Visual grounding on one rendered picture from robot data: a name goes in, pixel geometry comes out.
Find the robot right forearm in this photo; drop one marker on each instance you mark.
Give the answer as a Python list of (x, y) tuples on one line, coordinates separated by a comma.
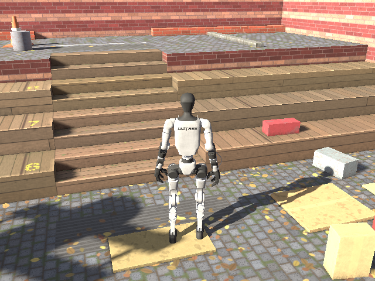
[(213, 159)]

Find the robot left thigh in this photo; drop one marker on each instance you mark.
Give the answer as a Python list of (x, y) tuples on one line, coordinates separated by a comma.
[(173, 179)]

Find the robot right foot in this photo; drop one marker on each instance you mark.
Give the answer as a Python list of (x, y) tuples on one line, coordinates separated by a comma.
[(199, 234)]

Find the robot left forearm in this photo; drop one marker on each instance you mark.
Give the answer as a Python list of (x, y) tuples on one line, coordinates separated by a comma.
[(161, 157)]

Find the robot right upper arm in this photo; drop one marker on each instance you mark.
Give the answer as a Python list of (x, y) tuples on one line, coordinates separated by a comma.
[(205, 123)]

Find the robot left hand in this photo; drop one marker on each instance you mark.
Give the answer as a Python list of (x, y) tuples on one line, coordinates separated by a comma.
[(158, 174)]

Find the robot right hand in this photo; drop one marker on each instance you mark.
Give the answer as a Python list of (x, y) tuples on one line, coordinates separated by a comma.
[(216, 177)]

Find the robot left upper arm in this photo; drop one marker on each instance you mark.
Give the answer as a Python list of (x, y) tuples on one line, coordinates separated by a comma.
[(169, 123)]

